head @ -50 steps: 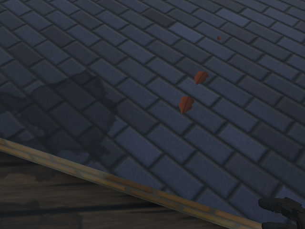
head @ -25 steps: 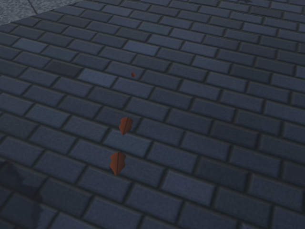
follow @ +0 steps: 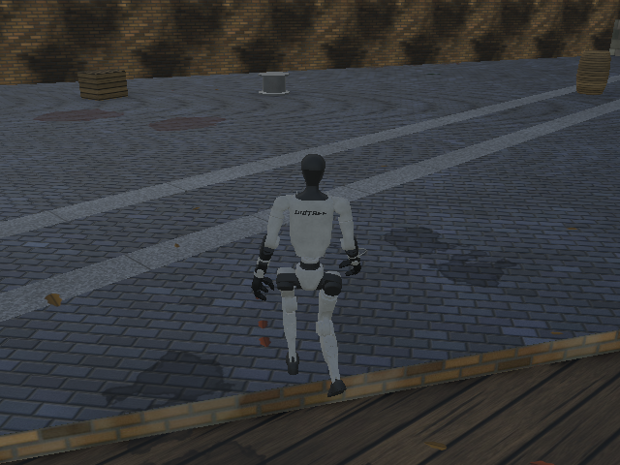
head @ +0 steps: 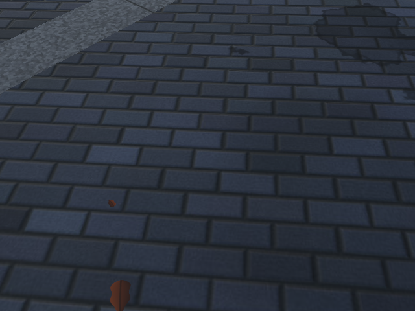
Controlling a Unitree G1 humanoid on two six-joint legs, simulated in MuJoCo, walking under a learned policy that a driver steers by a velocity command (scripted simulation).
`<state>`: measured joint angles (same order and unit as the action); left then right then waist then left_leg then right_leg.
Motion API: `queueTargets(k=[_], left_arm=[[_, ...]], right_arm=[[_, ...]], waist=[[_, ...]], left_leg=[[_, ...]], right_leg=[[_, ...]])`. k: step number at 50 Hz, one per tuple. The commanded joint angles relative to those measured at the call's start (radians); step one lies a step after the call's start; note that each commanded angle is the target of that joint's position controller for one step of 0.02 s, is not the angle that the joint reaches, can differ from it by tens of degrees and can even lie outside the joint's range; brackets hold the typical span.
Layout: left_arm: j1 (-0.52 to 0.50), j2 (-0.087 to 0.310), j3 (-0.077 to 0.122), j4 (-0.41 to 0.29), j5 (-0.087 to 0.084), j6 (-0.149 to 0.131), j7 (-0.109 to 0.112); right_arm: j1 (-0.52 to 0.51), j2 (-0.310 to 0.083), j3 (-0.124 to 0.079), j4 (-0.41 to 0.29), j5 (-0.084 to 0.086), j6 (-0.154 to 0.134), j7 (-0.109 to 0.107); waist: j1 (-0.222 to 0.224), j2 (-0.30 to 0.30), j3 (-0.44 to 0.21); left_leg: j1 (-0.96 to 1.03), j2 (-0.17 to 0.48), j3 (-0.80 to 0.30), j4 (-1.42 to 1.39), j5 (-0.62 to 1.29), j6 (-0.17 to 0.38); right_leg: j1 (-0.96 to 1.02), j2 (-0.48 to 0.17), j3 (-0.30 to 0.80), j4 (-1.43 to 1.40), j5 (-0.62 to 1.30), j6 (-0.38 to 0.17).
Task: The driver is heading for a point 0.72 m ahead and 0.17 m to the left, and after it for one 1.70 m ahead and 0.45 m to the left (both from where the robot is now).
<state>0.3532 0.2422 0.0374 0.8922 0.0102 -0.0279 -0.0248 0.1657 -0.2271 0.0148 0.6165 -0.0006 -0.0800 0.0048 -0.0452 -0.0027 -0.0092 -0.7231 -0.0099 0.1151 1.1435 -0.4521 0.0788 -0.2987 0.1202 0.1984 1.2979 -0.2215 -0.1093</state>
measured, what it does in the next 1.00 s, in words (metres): climbs, turning left: right foot, then left foot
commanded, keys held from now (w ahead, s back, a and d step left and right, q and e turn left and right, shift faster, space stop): w+q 0.64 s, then q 0.32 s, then e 0.04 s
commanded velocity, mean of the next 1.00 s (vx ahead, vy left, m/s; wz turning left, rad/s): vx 0.41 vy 0.00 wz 0.45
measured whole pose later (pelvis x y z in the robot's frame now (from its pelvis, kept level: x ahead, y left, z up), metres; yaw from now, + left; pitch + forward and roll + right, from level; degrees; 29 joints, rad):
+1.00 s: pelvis +0.47 +0.09 +0.08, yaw +33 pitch +3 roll -1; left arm 0.19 0.30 0.05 0.74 0.00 -0.05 0.02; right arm 0.11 -0.29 -0.06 0.59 0.00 -0.01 0.03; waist 0.02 0.00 0.08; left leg -0.51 -0.07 0.00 0.57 -0.10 0.08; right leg -0.45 -0.02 0.02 1.27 -0.51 0.06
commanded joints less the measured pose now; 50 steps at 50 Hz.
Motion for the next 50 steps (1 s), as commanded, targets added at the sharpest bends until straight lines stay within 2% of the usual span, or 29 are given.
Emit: queueTargets(k=[1,2,3,4,5,7,9,13,15,18,20,21,22,23,24,25,28,34,37,40,42,43,44,45,46,47,48,49,50], left_arm=[[-0.162,-0.045,-0.035,-0.239,0.000,-0.053,-0.054],[-0.143,-0.043,-0.041,-0.241,-0.003,-0.041,-0.050],[-0.115,-0.052,-0.050,-0.248,-0.016,-0.035,-0.045],[-0.093,-0.071,-0.067,-0.263,-0.014,-0.040,-0.039],[-0.098,-0.057,-0.069,-0.268,-0.016,-0.040,-0.031],[-0.170,-0.005,-0.074,-0.310,0.015,-0.047,-0.012],[-0.267,0.019,-0.063,-0.322,0.029,-0.064,0.008],[-0.425,0.005,-0.054,-0.336,-0.032,-0.071,0.011],[-0.458,0.032,-0.034,-0.333,-0.039,-0.077,0.005],[-0.423,0.076,0.000,-0.312,-0.045,-0.091,0.001],[-0.257,0.121,0.030,-0.270,-0.032,-0.103,0.013],[-0.076,0.185,0.049,-0.247,-0.010,-0.107,0.024],[0.006,0.253,0.069,-0.236,0.007,-0.090,0.031],[0.011,0.183,0.057,-0.230,0.004,-0.088,0.028],[-0.029,0.119,0.041,-0.231,-0.005,-0.089,0.032],[-0.073,0.095,0.031,-0.233,-0.006,-0.087,0.033],[-0.128,0.064,0.027,-0.215,0.002,-0.087,0.029],[-0.131,0.149,0.055,-0.174,0.004,-0.089,0.032],[-0.109,0.197,0.067,-0.155,-0.008,-0.075,0.044],[-0.089,0.230,0.078,-0.140,-0.032,-0.058,0.051],[-0.108,0.252,0.089,-0.147,-0.048,-0.046,0.060],[-0.116,0.236,0.085,-0.156,-0.051,-0.041,0.062],[-0.083,0.194,0.070,-0.173,-0.026,-0.045,0.060],[0.040,0.059,0.028,-0.196,0.048,-0.051,0.044],[0.057,0.137,0.023,-0.199,0.015,-0.059,0.032],[-0.065,0.196,0.038,-0.212,-0.019,-0.054,0.031],[-0.116,0.185,0.035,-0.231,-0.018,-0.045,0.043],[-0.114,0.178,0.035,-0.212,-0.009,-0.030,0.057],[-0.096,0.182,0.037,-0.208,-0.008,-0.013,0.063]], right_arm=[[0.164,0.039,-0.010,0.126,-0.008,-0.004,0.011],[0.143,0.080,-0.002,0.157,-0.027,-0.012,0.020],[0.137,0.082,-0.004,0.184,-0.021,-0.013,0.026],[0.142,0.052,-0.013,0.202,-0.003,-0.015,0.035],[0.150,0.032,-0.016,0.210,0.000,-0.012,0.039],[0.140,-0.027,-0.030,0.198,0.012,-0.008,0.022],[0.198,-0.068,-0.038,0.190,0.011,-0.028,0.003],[0.310,-0.142,-0.073,0.191,0.029,-0.020,-0.017],[0.328,-0.154,-0.083,0.179,0.036,-0.004,-0.019],[0.312,-0.158,-0.097,0.164,0.033,0.021,-0.024],[0.272,-0.139,-0.095,0.139,0.023,0.028,-0.020],[0.223,-0.080,-0.077,0.098,0.007,0.020,-0.013],[0.288,-0.002,-0.053,0.049,0.028,0.004,-0.014],[0.296,-0.082,-0.068,0.056,0.045,-0.001,-0.019],[0.223,-0.139,-0.086,0.056,0.042,0.002,-0.017],[0.177,-0.139,-0.090,0.053,0.035,0.006,-0.013],[0.129,-0.099,-0.093,0.028,0.037,0.025,-0.003],[0.004,-0.073,-0.078,-0.027,0.024,0.039,0.023],[-0.093,-0.065,-0.071,-0.048,0.015,0.032,0.046],[-0.115,-0.107,-0.088,-0.075,0.015,0.038,0.062],[-0.012,-0.163,-0.117,-0.059,0.005,0.044,0.062],[0.110,-0.212,-0.144,-0.028,0.002,0.046,0.053],[0.202,-0.280,-0.168,-0.017,0.000,0.053,0.029],[0.154,-0.363,-0.163,-0.046,-0.016,0.058,0.006],[0.148,-0.325,-0.150,-0.094,-0.022,0.051,0.015],[0.103,-0.266,-0.138,-0.102,-0.013,0.051,0.019],[0.046,-0.228,-0.128,-0.096,0.010,0.053,0.016],[0.004,-0.188,-0.113,-0.099,0.017,0.056,0.010],[-0.027,-0.175,-0.107,-0.096,0.007,0.057,0.007]], waist=[[0.054,-0.008,0.078],[0.095,-0.021,0.064],[0.126,0.003,0.065],[0.149,-0.007,0.059],[0.150,0.005,0.066],[0.142,-0.019,0.056],[0.081,0.047,-0.010],[-0.024,0.084,0.000],[-0.044,0.114,0.022],[-0.020,0.136,0.037],[0.060,0.135,-0.059],[0.146,0.042,-0.207],[0.128,-0.262,-0.315],[0.130,-0.271,-0.283],[0.133,-0.165,-0.161],[0.113,-0.093,-0.094],[0.063,-0.105,0.008],[0.055,-0.054,0.075],[0.093,-0.051,0.064],[0.083,-0.078,0.024],[0.012,-0.103,-0.043],[-0.052,-0.076,-0.103],[-0.089,0.031,-0.170],[0.046,0.306,-0.265],[-0.010,0.237,-0.526],[-0.039,0.106,-0.430],[-0.008,0.038,-0.295],[0.025,-0.005,-0.218],[0.058,0.015,-0.184]], left_leg=[[0.275,0.254,-0.809,-0.787,-0.235,0.175],[0.209,0.195,-0.628,-0.755,-0.134,0.125],[0.208,0.152,-0.526,-0.770,-0.051,0.109],[0.220,0.121,-0.437,-0.773,0.051,0.107],[0.253,0.112,-0.400,-0.796,0.113,0.118],[0.227,0.067,-0.313,-0.864,0.194,0.141],[0.269,0.086,-0.311,-0.947,0.354,0.159],[0.463,0.134,-0.336,-0.963,0.337,0.152],[0.539,0.167,-0.392,-0.931,0.256,0.146],[0.583,0.187,-0.465,-0.856,0.229,0.124],[0.528,0.123,-0.445,-0.677,0.341,0.083],[0.384,0.064,-0.373,-0.397,0.267,0.048],[0.010,-0.056,-0.214,-0.101,-0.036,-0.019],[-0.125,0.008,-0.238,0.105,-0.086,-0.034],[-0.155,0.049,-0.248,0.180,0.001,-0.041],[-0.119,0.078,-0.235,0.181,0.081,-0.051],[-0.044,0.127,-0.226,0.113,0.186,-0.061],[-0.025,0.133,-0.183,-0.181,0.353,-0.094],[0.101,0.088,-0.090,-0.400,0.477,-0.083],[0.158,0.050,-0.066,-0.503,0.439,-0.040],[0.299,-0.012,-0.034,-0.557,0.379,0.005],[0.473,-0.046,-0.036,-0.637,0.460,0.038],[0.714,0.040,-0.161,-0.657,0.743,0.087],[1.014,0.301,-0.515,-0.507,1.293,0.238],[1.074,0.421,-0.802,-0.648,1.044,0.380],[0.976,0.344,-0.698,-0.704,0.852,0.322],[0.837,0.289,-0.604,-0.725,0.718,0.263],[0.702,0.265,-0.533,-0.744,0.679,0.227],[0.573,0.247,-0.487,-0.767,0.673,0.214]], right_leg=[[-0.531,-0.063,-0.046,0.580,-0.088,-0.066],[-0.492,-0.109,-0.056,0.563,-0.068,-0.083],[-0.506,-0.118,-0.062,0.576,-0.061,-0.078],[-0.532,-0.131,-0.072,0.509,-0.002,-0.069],[-0.585,-0.138,-0.101,0.471,-0.006,-0.049],[-0.511,-0.184,-0.175,0.074,0.055,0.021],[-0.386,-0.177,-0.229,-0.145,0.200,0.077],[-0.280,-0.125,-0.213,-0.604,0.217,0.140],[-0.252,-0.114,-0.187,-0.735,0.209,0.154],[-0.140,-0.112,-0.155,-0.874,0.175,0.142],[0.124,-0.147,-0.143,-0.905,0.099,0.087],[0.390,-0.319,0.010,-0.877,0.061,0.015],[0.701,-0.532,0.389,-0.953,-0.145,-0.128],[0.666,-0.566,0.556,-1.015,-0.322,-0.171],[0.550,-0.530,0.418,-1.025,-0.286,-0.139],[0.433,-0.476,0.268,-1.039,-0.163,-0.108],[0.237,-0.380,0.019,-1.108,0.079,-0.066],[0.165,-0.353,-0.218,-1.121,0.404,-0.068],[0.167,-0.334,-0.309,-1.085,0.560,-0.038],[0.280,-0.362,-0.331,-0.987,0.703,-0.004],[0.308,-0.356,-0.353,-0.814,0.853,0.026],[0.257,-0.315,-0.377,-0.643,0.789,0.057],[0.062,-0.248,-0.386,-0.374,0.466,0.115],[-0.305,-0.104,-0.337,0.003,-0.511,0.178],[-0.363,-0.074,-0.117,0.173,-0.517,0.182],[-0.399,-0.119,-0.089,0.162,-0.394,0.170],[-0.434,-0.150,-0.111,0.087,-0.295,0.169],[-0.410,-0.189,-0.117,0.031,-0.247,0.177],[-0.335,-0.208,-0.116,-0.021,-0.220,0.178]])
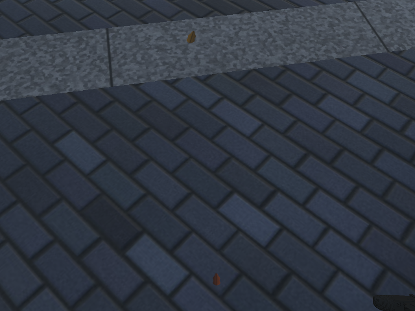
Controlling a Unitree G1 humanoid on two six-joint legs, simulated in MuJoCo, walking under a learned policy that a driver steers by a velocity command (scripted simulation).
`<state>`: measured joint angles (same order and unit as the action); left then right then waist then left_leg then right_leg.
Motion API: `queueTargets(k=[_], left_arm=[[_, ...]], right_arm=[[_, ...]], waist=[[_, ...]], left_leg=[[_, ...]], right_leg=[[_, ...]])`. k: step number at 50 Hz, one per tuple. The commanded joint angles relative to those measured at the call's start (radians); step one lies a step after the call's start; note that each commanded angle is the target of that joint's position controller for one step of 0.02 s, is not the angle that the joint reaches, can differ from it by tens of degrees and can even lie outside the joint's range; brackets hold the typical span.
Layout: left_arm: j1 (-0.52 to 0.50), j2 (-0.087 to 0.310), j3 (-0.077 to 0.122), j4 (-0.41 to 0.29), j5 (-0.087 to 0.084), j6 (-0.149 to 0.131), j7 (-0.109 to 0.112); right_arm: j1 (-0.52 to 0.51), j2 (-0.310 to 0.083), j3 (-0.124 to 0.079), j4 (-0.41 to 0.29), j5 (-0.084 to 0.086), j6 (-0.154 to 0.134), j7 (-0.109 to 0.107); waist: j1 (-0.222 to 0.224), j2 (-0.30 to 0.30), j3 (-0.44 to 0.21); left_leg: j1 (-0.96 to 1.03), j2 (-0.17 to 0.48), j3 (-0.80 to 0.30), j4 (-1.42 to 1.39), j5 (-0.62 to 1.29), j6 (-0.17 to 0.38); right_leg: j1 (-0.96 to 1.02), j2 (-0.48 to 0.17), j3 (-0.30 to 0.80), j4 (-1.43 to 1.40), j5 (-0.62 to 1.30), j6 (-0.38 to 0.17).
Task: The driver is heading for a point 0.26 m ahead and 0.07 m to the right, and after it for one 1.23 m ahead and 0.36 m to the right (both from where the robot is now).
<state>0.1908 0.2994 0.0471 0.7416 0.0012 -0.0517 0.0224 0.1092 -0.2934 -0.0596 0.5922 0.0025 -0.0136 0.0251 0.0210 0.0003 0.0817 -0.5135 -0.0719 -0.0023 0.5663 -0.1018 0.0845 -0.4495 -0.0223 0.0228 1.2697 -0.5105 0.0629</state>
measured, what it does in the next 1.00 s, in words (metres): walks ahead, turning right: right foot, then left foot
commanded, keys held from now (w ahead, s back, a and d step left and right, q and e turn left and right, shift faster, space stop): e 0.46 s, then w+e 0.52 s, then w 0.02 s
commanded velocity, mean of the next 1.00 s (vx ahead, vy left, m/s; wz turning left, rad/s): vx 0.19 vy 0.00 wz -0.36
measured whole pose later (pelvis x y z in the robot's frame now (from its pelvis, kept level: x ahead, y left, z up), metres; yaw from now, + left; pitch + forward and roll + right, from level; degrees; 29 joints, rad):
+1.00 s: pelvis +0.19 -0.07 +0.01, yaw -28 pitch +3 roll +1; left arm 0.13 0.27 0.07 0.62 -0.02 -0.02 -0.04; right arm 0.39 -0.26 -0.07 0.83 0.00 -0.07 -0.01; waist -0.10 -0.04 0.00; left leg 0.06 0.02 0.19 0.26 -0.36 -0.01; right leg -0.71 -0.08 0.02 0.80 -0.05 0.01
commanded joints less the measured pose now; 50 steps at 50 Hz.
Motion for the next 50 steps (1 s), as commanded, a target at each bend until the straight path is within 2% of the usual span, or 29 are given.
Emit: queueTargets(k=[1,3,5,7,9,11,13,15,16,17,18,19,20,21,23,25,26,28,29,30,31,32,33,34,35,37,39,44,50], left_arm=[[0.086,0.118,0.028,-0.050,0.001,0.024,0.017],[0.128,0.069,0.015,-0.025,0.007,0.035,0.022],[0.124,0.027,0.001,-0.012,0.009,0.036,0.022],[0.085,0.025,-0.001,-0.012,0.002,0.042,0.018],[0.039,0.057,0.008,-0.023,-0.006,0.052,0.015],[-0.004,0.082,0.017,-0.046,-0.008,0.059,0.014],[-0.001,0.073,0.020,-0.054,-0.003,0.060,0.012],[0.029,0.069,0.022,-0.052,0.008,0.060,0.004],[0.034,0.103,0.030,-0.062,0.017,0.060,0.003],[0.027,0.182,0.051,-0.074,0.014,0.061,0.009],[0.041,0.180,0.061,-0.071,-0.001,0.062,0.005],[0.069,0.156,0.056,-0.076,0.011,0.058,0.007],[0.093,0.147,0.056,-0.079,0.024,0.047,0.012],[0.081,0.152,0.059,-0.090,0.022,0.038,0.014],[0.006,0.150,0.066,-0.114,-0.006,0.039,0.023],[0.024,0.137,0.070,-0.112,-0.024,0.062,0.029],[0.034,0.137,0.072,-0.115,-0.025,0.072,0.031],[0.027,0.145,0.075,-0.130,-0.019,0.078,0.027],[0.010,0.142,0.073,-0.137,-0.021,0.077,0.024],[0.003,0.125,0.069,-0.143,-0.022,0.075,0.022],[-0.001,0.083,0.058,-0.150,-0.021,0.069,0.020],[0.007,-0.013,0.034,-0.170,-0.019,0.062,0.013],[-0.040,0.051,0.047,-0.226,-0.028,0.041,0.011],[-0.047,0.111,0.064,-0.214,-0.026,0.034,0.006],[-0.020,0.130,0.073,-0.187,-0.022,0.034,-0.001],[0.000,0.103,0.071,-0.164,-0.015,0.028,-0.010],[-0.014,0.064,0.061,-0.163,-0.019,0.020,-0.021],[-0.106,0.027,0.042,-0.200,-0.023,0.020,-0.037],[-0.248,-0.007,0.019,-0.253,-0.029,0.013,-0.079]], right_arm=[[0.016,-0.102,-0.027,-0.065,-0.015,-0.011,-0.013],[0.008,-0.083,-0.018,-0.037,-0.034,-0.025,-0.013],[0.002,-0.059,-0.008,-0.006,-0.038,-0.031,-0.017],[0.005,-0.065,-0.010,0.021,-0.043,-0.028,-0.021],[0.006,-0.082,-0.014,0.039,-0.046,-0.022,-0.023],[0.005,-0.105,-0.021,0.051,-0.036,-0.010,-0.030],[0.007,-0.111,-0.024,0.063,-0.018,0.003,-0.042],[0.031,-0.101,-0.024,0.079,-0.002,0.013,-0.053],[0.050,-0.087,-0.024,0.084,-0.001,0.012,-0.058],[0.092,-0.058,-0.022,0.071,-0.017,0.006,-0.060],[-0.012,-0.052,-0.023,0.047,-0.028,0.003,-0.064],[-0.074,-0.054,-0.026,0.027,-0.024,0.003,-0.063],[-0.098,-0.054,-0.032,0.021,-0.016,0.007,-0.061],[-0.064,-0.057,-0.039,0.035,-0.012,0.013,-0.057],[-0.034,-0.043,-0.036,0.040,-0.009,0.015,-0.055],[-0.058,-0.010,-0.024,0.034,-0.003,0.001,-0.044],[-0.070,-0.002,-0.020,0.029,0.005,-0.006,-0.032],[-0.044,-0.025,-0.029,0.031,0.023,-0.020,-0.014],[0.000,-0.037,-0.037,0.043,0.027,-0.028,-0.009],[0.048,-0.048,-0.046,0.060,0.025,-0.035,-0.011],[0.139,-0.086,-0.061,0.082,0.017,-0.040,-0.019],[0.247,-0.168,-0.077,0.096,-0.013,-0.037,-0.033],[0.244,-0.226,-0.088,0.099,-0.045,-0.050,-0.021],[0.176,-0.165,-0.072,0.080,-0.030,-0.063,-0.028],[0.131,-0.113,-0.057,0.077,-0.010,-0.068,-0.035],[0.116,-0.084,-0.047,0.081,-0.006,-0.074,-0.043],[0.155,-0.069,-0.043,0.098,-0.018,-0.084,-0.044],[0.210,-0.094,-0.046,0.141,-0.018,-0.081,-0.043],[0.273,-0.148,-0.055,0.198,0.012,-0.063,-0.041]], waist=[[0.012,0.040,-0.261],[0.032,0.062,-0.272],[0.031,0.074,-0.281],[0.006,0.103,-0.265],[-0.018,0.118,-0.216],[-0.034,0.122,-0.162],[-0.025,0.109,-0.140],[-0.008,0.086,-0.132],[-0.016,0.025,-0.124],[-0.071,-0.165,-0.139],[-0.014,-0.265,-0.096],[0.022,-0.285,-0.099],[0.045,-0.274,-0.120],[0.029,-0.211,-0.139],[-0.014,-0.128,-0.172],[0.004,-0.126,-0.210],[0.014,-0.149,-0.207],[-0.001,-0.200,-0.179],[-0.032,-0.197,-0.170],[-0.060,-0.174,-0.164],[-0.095,-0.106,-0.191],[-0.107,0.134,-0.227],[-0.095,0.239,-0.124],[-0.067,0.174,-0.039],[-0.046,0.150,-0.006],[-0.041,0.132,-0.008],[-0.056,0.106,-0.026],[-0.091,0.088,-0.013],[-0.132,0.078,0.041]], left_leg=[[0.267,0.294,-0.332,-0.211,0.337,0.201],[0.177,0.267,-0.234,-0.218,0.435,0.197],[0.152,0.245,-0.157,-0.223,0.410,0.176],[0.133,0.246,-0.135,-0.255,0.223,0.162],[0.121,0.263,-0.155,-0.287,-0.018,0.158],[0.149,0.290,-0.191,-0.291,-0.143,0.157],[0.191,0.301,-0.199,-0.260,-0.167,0.142],[0.216,0.282,-0.171,-0.196,-0.124,0.091],[0.207,0.241,-0.123,-0.109,-0.104,0.040],[0.139,0.121,0.000,0.031,-0.165,-0.031],[0.053,0.015,0.081,0.122,-0.209,-0.088],[-0.019,0.002,0.035,0.220,-0.320,-0.095],[-0.087,0.002,-0.017,0.374,-0.448,-0.099],[-0.116,0.012,-0.048,0.477,-0.480,-0.107],[-0.113,0.043,-0.070,0.423,-0.411,-0.122],[-0.040,0.030,-0.031,0.270,-0.335,-0.132],[0.014,0.020,-0.021,0.197,-0.321,-0.128],[0.137,0.003,-0.009,0.050,-0.302,-0.112],[0.225,0.004,-0.005,-0.058,-0.227,-0.100],[0.335,0.015,-0.003,-0.158,-0.155,-0.085],[0.526,0.115,-0.084,-0.184,-0.175,-0.056],[0.677,0.366,-0.395,-0.264,-0.418,0.034],[0.546,0.516,-0.701,-0.374,-0.604,0.156],[0.500,0.488,-0.646,-0.390,-0.654,0.164],[0.488,0.422,-0.518,-0.390,-0.581,0.121],[0.479,0.352,-0.329,-0.399,-0.353,0.066],[0.466,0.316,-0.188,-0.404,-0.168,0.055],[0.484,0.309,-0.017,-0.408,0.031,0.062],[0.534,0.350,0.090,-0.398,0.134,0.054]], right_leg=[[-0.111,-0.068,0.046,-0.021,0.081,0.006],[-0.015,-0.065,0.024,-0.118,0.106,0.012],[0.054,-0.078,0.025,-0.273,0.172,0.014],[0.109,-0.082,0.024,-0.382,0.247,0.010],[0.121,-0.073,0.016,-0.442,0.251,0.000],[0.085,-0.060,0.001,-0.488,0.196,-0.015],[0.093,-0.038,-0.028,-0.570,0.195,-0.039],[0.145,-0.023,-0.033,-0.712,0.294,-0.078],[0.162,-0.070,0.047,-0.775,0.437,-0.112],[0.198,-0.180,0.210,-0.821,0.570,-0.179],[0.185,-0.233,0.347,-0.903,0.490,-0.261],[0.228,-0.269,0.424,-0.937,0.511,-0.302],[0.280,-0.294,0.460,-0.941,0.596,-0.330],[0.304,-0.284,0.433,-0.916,0.681,-0.331],[0.329,-0.224,0.350,-0.868,0.760,-0.274],[0.319,-0.163,0.322,-0.883,0.494,-0.249],[0.280,-0.146,0.332,-0.909,0.303,-0.252],[0.186,-0.134,0.379,-0.949,0.069,-0.260],[0.139,-0.118,0.390,-0.943,0.012,-0.249],[0.076,-0.088,0.382,-0.917,-0.025,-0.225],[-0.070,-0.036,0.332,-0.792,-0.072,-0.175],[-0.284,0.091,0.148,-0.452,-0.105,-0.098],[-0.445,0.059,0.161,-0.293,-0.080,-0.092],[-0.476,0.008,0.176,-0.192,0.008,-0.087],[-0.490,-0.001,0.162,-0.160,0.093,-0.076],[-0.469,-0.031,0.143,-0.122,0.228,-0.058],[-0.440,-0.039,0.109,-0.083,0.329,-0.046],[-0.420,-0.058,0.064,-0.264,0.457,-0.022],[-0.294,-0.049,-0.056,-0.554,0.428,-0.079]])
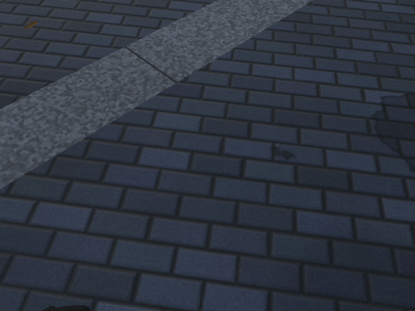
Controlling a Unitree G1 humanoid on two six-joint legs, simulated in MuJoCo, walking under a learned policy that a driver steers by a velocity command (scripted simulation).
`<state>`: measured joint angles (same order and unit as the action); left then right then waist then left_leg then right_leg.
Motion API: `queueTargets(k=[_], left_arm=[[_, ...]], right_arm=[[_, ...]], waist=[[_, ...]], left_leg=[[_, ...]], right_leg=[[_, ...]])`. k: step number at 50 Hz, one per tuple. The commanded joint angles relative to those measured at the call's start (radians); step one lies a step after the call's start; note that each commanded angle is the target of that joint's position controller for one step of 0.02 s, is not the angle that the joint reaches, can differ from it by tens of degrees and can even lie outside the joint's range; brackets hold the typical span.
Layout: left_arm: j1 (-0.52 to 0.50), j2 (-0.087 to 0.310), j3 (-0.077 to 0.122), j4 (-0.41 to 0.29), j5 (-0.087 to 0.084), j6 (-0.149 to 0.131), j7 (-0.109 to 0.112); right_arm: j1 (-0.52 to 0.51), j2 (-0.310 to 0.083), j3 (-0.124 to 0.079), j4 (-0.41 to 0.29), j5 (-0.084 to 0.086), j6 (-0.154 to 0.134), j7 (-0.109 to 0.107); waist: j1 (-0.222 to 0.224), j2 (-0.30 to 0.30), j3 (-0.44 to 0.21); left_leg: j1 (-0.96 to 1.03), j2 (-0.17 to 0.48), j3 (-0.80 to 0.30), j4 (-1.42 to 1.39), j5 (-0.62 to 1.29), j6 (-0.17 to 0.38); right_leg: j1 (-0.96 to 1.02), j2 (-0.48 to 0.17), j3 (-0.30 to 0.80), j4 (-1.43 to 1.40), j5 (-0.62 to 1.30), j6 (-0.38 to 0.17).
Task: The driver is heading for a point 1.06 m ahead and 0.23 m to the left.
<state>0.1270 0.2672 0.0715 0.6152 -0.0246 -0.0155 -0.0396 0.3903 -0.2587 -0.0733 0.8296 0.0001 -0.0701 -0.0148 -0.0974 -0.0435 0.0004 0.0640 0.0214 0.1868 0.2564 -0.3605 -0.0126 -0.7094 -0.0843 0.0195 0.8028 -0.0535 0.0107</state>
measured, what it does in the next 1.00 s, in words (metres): walks ahead, turning left: right foot, then left foot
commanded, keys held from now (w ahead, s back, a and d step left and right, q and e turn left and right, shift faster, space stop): w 0.02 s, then w+q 0.98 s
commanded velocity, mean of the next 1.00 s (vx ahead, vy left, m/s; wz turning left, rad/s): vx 0.49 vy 0.00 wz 0.32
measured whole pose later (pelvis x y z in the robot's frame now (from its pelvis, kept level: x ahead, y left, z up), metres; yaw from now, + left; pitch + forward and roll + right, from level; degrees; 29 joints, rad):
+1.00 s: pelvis +0.56 +0.04 +0.01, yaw +25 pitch +3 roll +0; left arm 0.03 0.28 0.05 0.66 0.00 -0.10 0.00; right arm 0.32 -0.28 -0.07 0.73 0.02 -0.04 -0.01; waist -0.07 -0.04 0.04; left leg -0.14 -0.11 -0.15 0.37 -0.26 0.09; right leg -0.65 -0.07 0.10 0.63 0.01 0.07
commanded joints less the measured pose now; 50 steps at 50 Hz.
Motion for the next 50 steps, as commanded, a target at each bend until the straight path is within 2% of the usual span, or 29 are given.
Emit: queueTargets(k=[1,3,4,5,6,7,8,9,10,11,12,14,17,22,27,30,31,32,33,34,35,36,37,38,39,42,44,47,50], left_arm=[[-0.183,0.026,-0.005,-0.134,-0.004,-0.024,-0.021],[-0.121,0.058,0.012,-0.133,0.005,-0.025,-0.021],[0.015,0.100,0.037,-0.100,0.003,-0.024,-0.016],[0.184,0.156,0.067,-0.054,0.004,-0.020,0.000],[0.341,0.249,0.087,-0.022,0.022,-0.014,0.023],[0.340,0.266,0.075,-0.026,0.024,-0.026,0.026],[0.308,0.181,0.051,-0.028,0.035,-0.034,0.021],[0.253,0.151,0.039,-0.012,0.032,-0.041,0.020],[0.187,0.119,0.029,0.002,0.025,-0.050,0.017],[0.137,0.079,0.019,0.003,0.026,-0.062,0.014],[0.102,0.065,0.017,0.005,0.029,-0.073,0.013],[0.084,0.063,0.022,0.028,0.033,-0.097,0.015],[0.099,0.074,0.029,0.066,0.046,-0.107,0.026],[0.130,0.109,0.037,0.102,0.036,-0.102,0.045],[0.204,0.146,0.052,0.149,0.015,-0.068,0.055],[0.185,0.191,0.061,0.147,0.006,-0.043,0.066],[0.173,0.206,0.063,0.144,0.004,-0.034,0.069],[0.150,0.210,0.060,0.139,-0.003,-0.030,0.072],[0.163,0.174,0.043,0.123,0.013,-0.040,0.075],[0.268,0.020,-0.005,0.074,0.044,-0.069,0.054],[0.153,0.099,0.002,0.061,0.007,-0.111,0.040],[0.060,0.138,0.012,0.030,-0.025,-0.130,0.034],[0.048,0.129,0.007,0.028,-0.011,-0.138,0.040],[0.044,0.135,0.013,0.037,0.019,-0.137,0.048],[0.064,0.140,0.020,0.038,0.029,-0.126,0.047],[0.076,0.110,0.014,0.034,0.040,-0.094,0.048],[0.002,0.085,0.001,0.008,0.044,-0.085,0.049],[-0.115,0.057,-0.014,-0.015,0.037,-0.090,0.040],[-0.184,0.083,-0.007,-0.036,0.019,-0.100,0.027]], right_arm=[[-0.002,-0.190,-0.041,-0.029,0.022,-0.003,0.003],[0.009,-0.221,-0.044,-0.004,0.036,0.004,0.006],[-0.004,-0.230,-0.041,0.006,0.041,0.009,0.004],[-0.004,-0.216,-0.031,0.009,0.041,0.006,0.001],[0.007,-0.128,0.001,-0.028,0.014,-0.005,0.008],[0.064,-0.073,0.026,-0.029,0.020,-0.029,0.020],[-0.037,-0.185,-0.013,-0.041,0.057,-0.042,0.025],[-0.114,-0.178,-0.011,-0.076,0.069,-0.042,0.025],[-0.131,-0.152,-0.008,-0.075,0.050,-0.038,0.018],[-0.115,-0.150,-0.014,-0.063,0.031,-0.024,0.014],[-0.066,-0.134,-0.015,-0.043,0.032,-0.006,0.015],[-0.036,-0.092,-0.010,-0.027,0.035,0.021,0.012],[-0.101,-0.079,-0.011,-0.046,0.033,0.034,0.008],[-0.253,-0.053,0.004,-0.093,0.020,0.020,0.037],[-0.387,-0.047,0.015,-0.170,0.021,0.018,0.071],[-0.338,-0.091,-0.006,-0.194,0.025,0.025,0.082],[-0.248,-0.125,-0.024,-0.181,0.028,0.028,0.080],[-0.095,-0.179,-0.054,-0.148,0.030,0.030,0.069],[0.050,-0.264,-0.085,-0.120,0.027,0.042,0.047],[0.013,-0.348,-0.092,-0.130,0.031,0.030,0.044],[0.049,-0.264,-0.069,-0.152,0.021,0.018,0.047],[0.008,-0.212,-0.056,-0.147,0.016,0.008,0.047],[-0.062,-0.183,-0.046,-0.157,0.023,0.002,0.047],[-0.125,-0.149,-0.036,-0.169,0.024,0.002,0.044],[-0.155,-0.131,-0.028,-0.187,0.010,0.000,0.038],[-0.159,-0.151,-0.031,-0.188,0.013,-0.003,0.024],[-0.137,-0.178,-0.038,-0.178,0.017,0.000,0.010],[-0.097,-0.186,-0.041,-0.163,0.024,0.013,0.000],[-0.045,-0.189,-0.042,-0.145,0.029,0.022,-0.002]], waist=[[0.000,0.125,0.119],[0.068,0.161,0.057],[0.160,0.163,-0.021],[0.245,0.150,-0.115],[0.276,-0.013,-0.271],[0.220,-0.179,-0.460],[0.262,-0.066,-0.379],[0.227,-0.076,-0.212],[0.174,-0.021,-0.122],[0.135,-0.047,-0.077],[0.101,-0.065,-0.055],[0.073,-0.043,-0.024],[0.076,-0.019,0.036],[0.123,0.006,0.083],[0.166,0.019,0.118],[0.110,-0.040,0.032],[0.056,-0.056,-0.025],[-0.034,-0.042,-0.105],[-0.089,0.063,-0.197],[0.053,0.303,-0.287],[-0.031,0.182,-0.385],[-0.036,0.135,-0.240],[0.016,0.044,-0.147],[0.056,0.023,-0.087],[0.089,0.047,-0.072],[0.116,0.060,-0.039],[0.099,0.071,-0.009],[0.047,0.116,-0.006],[0.016,0.135,-0.007]], left_leg=[[-0.029,0.266,-0.088,-0.066,0.492,0.150],[-0.015,0.279,-0.072,0.057,0.905,0.150],[-0.034,0.262,-0.046,0.209,1.053,0.135],[-0.174,0.227,-0.026,0.409,1.006,0.107],[-0.526,0.137,-0.033,0.784,0.479,0.062],[-0.719,-0.028,-0.212,1.083,-0.214,0.032],[-0.792,0.012,-0.333,1.146,-0.173,0.040],[-0.825,0.057,-0.296,1.117,-0.094,0.046],[-0.795,0.102,-0.279,1.038,-0.013,0.043],[-0.748,0.128,-0.284,0.985,0.048,0.039],[-0.685,0.140,-0.292,0.970,0.098,0.033],[-0.665,0.135,-0.291,0.954,0.144,0.019],[-0.754,0.120,-0.321,0.860,0.254,0.000],[-0.749,0.092,-0.247,0.547,0.477,0.012],[-0.827,0.073,-0.178,0.403,0.374,0.062],[-0.667,-0.019,-0.081,0.393,0.212,0.119],[-0.545,-0.061,-0.061,0.393,0.165,0.146],[-0.313,-0.100,-0.066,0.321,0.213,0.185],[-0.004,0.008,-0.273,0.287,0.233,0.243],[0.316,0.260,-0.860,0.193,0.070,0.447],[0.367,0.298,-1.023,0.058,-0.011,0.455],[0.268,0.274,-0.873,0.035,0.060,0.399],[0.111,0.230,-0.750,0.039,0.168,0.361],[-0.025,0.190,-0.655,0.030,0.280,0.337],[-0.111,0.166,-0.607,0.008,0.359,0.332],[-0.245,0.130,-0.519,-0.026,0.494,0.330],[-0.309,0.090,-0.458,-0.030,0.512,0.305],[-0.353,0.031,-0.413,0.002,0.411,0.245],[-0.308,0.060,-0.488,0.042,0.311,0.228]], right_leg=[[0.011,0.031,-0.070,-0.123,-0.070,-0.050],[0.199,0.104,-0.112,-0.178,-0.165,-0.105],[0.389,0.139,-0.125,-0.251,-0.128,-0.141],[0.675,0.136,-0.098,-0.277,-0.050,-0.172],[1.075,-0.120,0.231,-0.256,-0.092,-0.255],[1.187,-0.360,0.721,-0.420,-0.184,-0.392],[1.086,-0.325,0.622,-0.464,-0.188,-0.334],[0.924,-0.282,0.427,-0.477,-0.136,-0.286],[0.776,-0.229,0.316,-0.510,-0.094,-0.251],[0.677,-0.190,0.231,-0.546,-0.062,-0.230],[0.602,-0.166,0.170,-0.590,-0.059,-0.219],[0.536,-0.161,0.095,-0.647,0.009,-0.221],[0.533,-0.147,-0.019,-0.675,0.102,-0.205],[0.589,-0.135,-0.149,-0.701,0.134,-0.171],[0.798,-0.200,-0.196,-0.626,0.274,-0.161],[0.854,-0.199,-0.233,-0.441,0.752,-0.128],[0.842,-0.189,-0.241,-0.303,0.870,-0.116],[0.755,-0.154,-0.261,-0.094,0.836,-0.086],[0.508,-0.102,-0.259,0.215,0.487,-0.038],[0.054,0.124,-0.124,0.566,-0.516,0.026],[-0.055,0.124,0.089,0.647,-0.533,0.003],[-0.120,0.074,0.093,0.608,-0.436,-0.022],[-0.087,0.027,0.086,0.510,-0.350,-0.031],[-0.025,-0.001,0.076,0.424,-0.310,-0.022],[0.042,-0.019,0.082,0.388,-0.277,-0.012],[0.088,-0.022,0.048,0.261,-0.231,0.035],[0.095,-0.001,0.024,0.112,-0.120,0.062],[0.185,0.056,0.009,-0.140,0.094,0.069],[0.225,0.088,0.029,-0.251,0.137,0.061]])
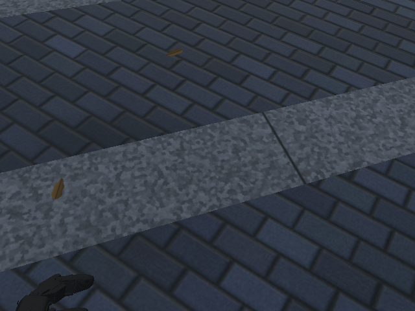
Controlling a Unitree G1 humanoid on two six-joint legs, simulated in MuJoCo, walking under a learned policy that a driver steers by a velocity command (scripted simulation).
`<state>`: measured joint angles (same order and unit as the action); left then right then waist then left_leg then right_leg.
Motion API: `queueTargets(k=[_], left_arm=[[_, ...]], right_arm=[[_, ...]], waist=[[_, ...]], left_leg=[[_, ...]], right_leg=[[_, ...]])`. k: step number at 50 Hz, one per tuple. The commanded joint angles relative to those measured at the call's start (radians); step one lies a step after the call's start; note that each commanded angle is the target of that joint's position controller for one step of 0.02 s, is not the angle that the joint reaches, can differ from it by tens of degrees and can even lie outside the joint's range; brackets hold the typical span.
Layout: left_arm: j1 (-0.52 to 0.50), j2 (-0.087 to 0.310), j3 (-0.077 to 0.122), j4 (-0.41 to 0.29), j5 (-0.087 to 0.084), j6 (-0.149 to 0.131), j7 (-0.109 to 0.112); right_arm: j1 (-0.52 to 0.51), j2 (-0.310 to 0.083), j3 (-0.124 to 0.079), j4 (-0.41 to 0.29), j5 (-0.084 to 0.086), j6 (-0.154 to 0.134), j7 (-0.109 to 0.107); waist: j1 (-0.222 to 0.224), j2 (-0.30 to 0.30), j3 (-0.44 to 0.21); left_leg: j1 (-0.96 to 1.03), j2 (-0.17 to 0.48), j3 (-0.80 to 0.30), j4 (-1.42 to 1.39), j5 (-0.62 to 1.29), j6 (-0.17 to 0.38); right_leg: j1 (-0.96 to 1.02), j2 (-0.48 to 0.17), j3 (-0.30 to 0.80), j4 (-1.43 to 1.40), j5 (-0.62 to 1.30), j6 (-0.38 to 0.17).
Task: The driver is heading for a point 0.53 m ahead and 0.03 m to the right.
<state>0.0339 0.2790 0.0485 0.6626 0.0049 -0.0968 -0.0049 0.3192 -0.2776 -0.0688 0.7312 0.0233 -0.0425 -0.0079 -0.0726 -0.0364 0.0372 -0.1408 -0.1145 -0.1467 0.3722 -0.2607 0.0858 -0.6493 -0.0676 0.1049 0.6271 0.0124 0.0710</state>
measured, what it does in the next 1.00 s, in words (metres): walks ahead: right foot, then left foot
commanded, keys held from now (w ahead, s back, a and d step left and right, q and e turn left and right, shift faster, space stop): w+q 0.12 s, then w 0.38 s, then w+e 0.02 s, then no key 0.48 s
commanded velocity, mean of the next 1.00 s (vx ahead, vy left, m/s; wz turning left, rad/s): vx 0.36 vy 0.00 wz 0.20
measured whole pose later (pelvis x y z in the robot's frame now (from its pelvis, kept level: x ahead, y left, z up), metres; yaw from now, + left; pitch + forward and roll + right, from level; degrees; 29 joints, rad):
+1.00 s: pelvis +0.44 +0.04 -0.01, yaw +10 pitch +0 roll +2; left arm 0.17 0.26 0.03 0.82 0.02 0.01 0.03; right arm 0.18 -0.23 -0.02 0.84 -0.02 -0.03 0.01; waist -0.01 -0.03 0.01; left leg -0.25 -0.05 0.05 0.47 -0.23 0.04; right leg -0.32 -0.06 0.04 0.52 -0.21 0.03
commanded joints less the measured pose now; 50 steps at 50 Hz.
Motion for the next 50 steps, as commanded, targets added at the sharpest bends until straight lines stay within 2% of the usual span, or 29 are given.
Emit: queueTargets(k=[1,4,5,6,7,8,9,10,11,12,14,16,20,24,27,29,30,31,32,33,34,35,36,39,43,47,48,49,50], left_arm=[[-0.095,0.086,0.021,-0.086,-0.013,-0.023,-0.012],[-0.026,0.124,0.042,-0.073,-0.016,-0.038,-0.018],[0.063,0.141,0.055,-0.051,-0.011,-0.043,-0.013],[0.194,0.181,0.070,-0.036,0.007,-0.048,-0.007],[0.321,0.261,0.086,-0.018,0.027,-0.043,-0.002],[0.367,0.244,0.087,0.020,0.004,-0.033,-0.015],[0.314,0.150,0.064,0.004,-0.009,-0.029,-0.014],[0.265,0.113,0.051,0.001,-0.005,-0.019,-0.011],[0.226,0.098,0.041,0.005,0.003,-0.013,-0.011],[0.206,0.080,0.033,0.013,0.008,-0.013,-0.011],[0.205,0.070,0.028,0.031,0.004,-0.019,-0.011],[0.221,0.098,0.035,0.054,-0.007,-0.023,-0.011],[0.246,0.150,0.045,0.085,-0.018,-0.011,-0.006],[0.321,0.175,0.046,0.127,-0.031,0.005,-0.008],[0.342,0.187,0.046,0.153,-0.035,0.024,-0.005],[0.320,0.191,0.044,0.155,-0.034,0.036,0.005],[0.318,0.164,0.033,0.144,-0.023,0.033,0.008],[0.340,0.090,0.003,0.107,0.018,0.020,0.009],[0.473,0.049,-0.013,0.138,0.002,0.013,0.005],[0.427,0.153,0.015,0.157,-0.021,0.018,0.004],[0.345,0.155,0.017,0.134,-0.032,0.024,0.004],[0.308,0.137,0.015,0.134,-0.021,0.034,0.011],[0.297,0.127,0.017,0.132,-0.009,0.049,0.018],[0.344,0.065,0.006,0.150,-0.005,0.084,0.030],[0.260,0.063,-0.001,0.138,0.005,0.094,0.035],[0.212,0.078,0.006,0.133,0.012,0.104,0.033],[0.196,0.088,0.007,0.128,0.022,0.104,0.034],[0.182,0.125,0.012,0.114,0.025,0.102,0.038],[0.145,0.191,0.026,0.107,0.014,0.105,0.045]], right_arm=[[0.035,-0.164,-0.045,-0.044,0.008,-0.003,-0.010],[0.014,-0.160,-0.048,-0.051,0.003,0.004,-0.014],[-0.004,-0.141,-0.042,-0.061,0.000,0.005,-0.013],[-0.012,-0.089,-0.023,-0.078,-0.008,0.001,-0.007],[0.110,-0.016,0.000,-0.093,-0.008,-0.006,-0.009],[0.179,-0.056,0.003,-0.089,0.018,-0.013,-0.008],[0.113,-0.140,-0.016,-0.069,0.023,-0.010,-0.009],[0.008,-0.159,-0.020,-0.088,0.008,-0.008,-0.008],[-0.054,-0.144,-0.019,-0.106,-0.008,-0.010,-0.006],[-0.076,-0.127,-0.020,-0.115,-0.013,-0.012,-0.002],[-0.052,-0.085,-0.011,-0.110,-0.005,-0.011,0.006],[-0.078,-0.059,0.000,-0.118,-0.013,-0.011,0.009],[-0.199,-0.029,0.023,-0.142,-0.017,-0.025,0.022],[-0.312,-0.041,0.024,-0.168,-0.005,-0.034,0.035],[-0.342,-0.064,0.015,-0.189,-0.006,-0.041,0.044],[-0.195,-0.108,-0.010,-0.144,-0.026,-0.047,0.040],[-0.079,-0.157,-0.028,-0.115,-0.041,-0.048,0.032],[0.053,-0.242,-0.042,-0.104,-0.066,-0.039,0.019],[0.063,-0.238,-0.037,-0.094,-0.056,-0.025,0.024],[0.041,-0.169,-0.022,-0.094,-0.036,-0.015,0.027],[-0.033,-0.135,-0.009,-0.094,-0.024,-0.015,0.029],[-0.095,-0.105,0.001,-0.092,-0.023,-0.017,0.031],[-0.147,-0.087,0.006,-0.092,-0.025,-0.019,0.034],[-0.227,-0.077,0.008,-0.069,-0.052,-0.030,0.034],[-0.215,-0.102,0.003,-0.018,-0.048,-0.021,0.019],[-0.213,-0.087,0.016,0.027,-0.033,-0.004,0.018],[-0.187,-0.064,0.025,0.045,-0.030,-0.003,0.019],[-0.150,-0.044,0.033,0.058,-0.042,-0.004,0.018],[-0.066,-0.048,0.030,0.073,-0.051,-0.007,0.020]], waist=[[-0.006,0.132,-0.047],[0.045,0.170,-0.056],[0.096,0.169,-0.095],[0.158,0.118,-0.212],[0.136,-0.111,-0.367],[0.121,-0.312,-0.393],[0.147,-0.158,-0.246],[0.152,-0.069,-0.140],[0.136,-0.024,-0.072],[0.113,-0.030,-0.036],[0.084,-0.067,-0.039],[0.080,-0.059,-0.034],[0.117,-0.035,-0.024],[0.159,-0.040,-0.006],[0.141,-0.052,0.010],[0.053,-0.046,-0.087],[0.001,-0.027,-0.180],[-0.022,0.157,-0.341],[0.015,0.335,-0.476],[-0.008,0.204,-0.410],[0.014,0.171,-0.272],[0.042,0.105,-0.209],[0.076,0.097,-0.166],[0.142,0.150,-0.160],[0.113,0.153,-0.172],[0.118,0.127,-0.121],[0.116,0.104,-0.098],[0.095,0.050,-0.087],[0.024,-0.083,-0.075]], left_leg=[[-0.065,0.210,-0.190,-0.044,0.186,0.124],[0.004,0.243,-0.274,0.055,0.209,0.096],[-0.011,0.207,-0.258,0.136,0.272,0.071],[-0.092,0.155,-0.203,0.350,0.238,0.035],[-0.369,0.020,-0.070,0.689,-0.107,-0.037],[-0.595,0.029,-0.043,0.889,-0.338,-0.060],[-0.657,0.085,-0.063,0.967,-0.248,-0.069],[-0.650,0.117,-0.019,0.963,-0.166,-0.071],[-0.624,0.141,-0.004,0.917,-0.117,-0.068],[-0.590,0.168,-0.004,0.860,-0.080,-0.065],[-0.528,0.189,0.023,0.775,-0.060,-0.065],[-0.536,0.202,0.054,0.674,-0.037,-0.076],[-0.491,0.209,0.102,0.406,0.160,-0.089],[-0.422,0.174,0.134,0.239,0.254,-0.086],[-0.387,0.151,0.136,0.156,0.193,-0.052],[-0.151,0.099,0.175,0.067,0.261,-0.011],[0.059,0.154,0.134,0.077,0.438,0.023],[0.397,0.405,-0.133,0.168,0.802,0.124],[0.522,0.563,-0.405,0.112,0.866,0.267],[0.425,0.505,-0.329,0.087,0.801,0.238],[0.314,0.455,-0.201,0.071,0.808,0.203],[0.200,0.408,-0.138,0.039,0.787,0.177],[0.085,0.377,-0.089,-0.001,0.753,0.160],[-0.128,0.326,0.029,-0.067,0.777,0.161],[-0.142,0.315,0.061,-0.080,0.640,0.149],[-0.185,0.293,0.032,-0.066,0.226,0.101],[-0.198,0.258,0.034,-0.050,0.111,0.057],[-0.217,0.214,0.048,-0.011,-0.004,0.007],[-0.244,0.141,0.096,0.017,-0.089,-0.032]], right_leg=[[0.166,0.073,-0.041,-0.106,0.050,-0.009],[0.240,0.071,-0.030,-0.149,-0.061,-0.060],[0.365,0.074,-0.048,-0.187,-0.054,-0.088],[0.597,-0.034,0.041,-0.163,-0.078,-0.145],[0.950,-0.262,0.402,-0.190,-0.186,-0.277],[1.022,-0.368,0.758,-0.307,-0.472,-0.369],[0.908,-0.323,0.659,-0.344,-0.601,-0.331],[0.774,-0.272,0.491,-0.346,-0.523,-0.290],[0.650,-0.227,0.382,-0.364,-0.392,-0.279],[0.575,-0.190,0.301,-0.386,-0.289,-0.273],[0.519,-0.153,0.208,-0.420,-0.173,-0.275],[0.511,-0.156,0.149,-0.448,-0.071,-0.298],[0.506,-0.134,0.037,-0.474,0.008,-0.287],[0.544,-0.144,0.002,-0.456,0.009,-0.264],[0.613,-0.173,0.021,-0.391,0.109,-0.238],[0.619,-0.118,-0.036,-0.197,0.403,-0.185],[0.532,-0.064,-0.074,-0.030,0.365,-0.139],[0.259,0.032,-0.125,0.307,-0.062,-0.072],[0.073,0.122,-0.037,0.546,-0.686,-0.034],[0.033,0.073,0.022,0.624,-0.671,-0.031],[-0.023,0.035,-0.017,0.611,-0.620,-0.031],[-0.008,0.000,-0.038,0.559,-0.555,-0.024],[0.051,-0.026,-0.041,0.493,-0.502,-0.016],[0.269,-0.021,-0.062,0.339,-0.386,0.010],[0.363,-0.007,-0.070,0.110,-0.229,0.001],[0.476,0.010,-0.080,-0.097,-0.138,-0.041],[0.512,-0.001,-0.063,-0.180,-0.073,-0.058],[0.549,-0.064,0.003,-0.212,0.054,-0.080],[0.553,-0.107,0.030,-0.189,0.074,-0.122]])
